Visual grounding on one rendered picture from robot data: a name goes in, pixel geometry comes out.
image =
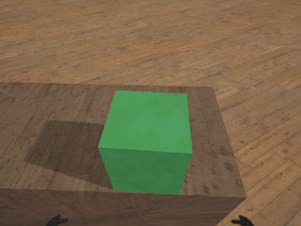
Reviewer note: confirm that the robot right hand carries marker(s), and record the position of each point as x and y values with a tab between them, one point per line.
244	221

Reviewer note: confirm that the robot left hand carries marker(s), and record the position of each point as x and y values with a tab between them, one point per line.
56	220

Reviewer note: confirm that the carton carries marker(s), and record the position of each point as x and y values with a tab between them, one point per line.
146	143

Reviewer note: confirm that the pedestal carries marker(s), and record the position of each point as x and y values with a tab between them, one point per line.
50	163

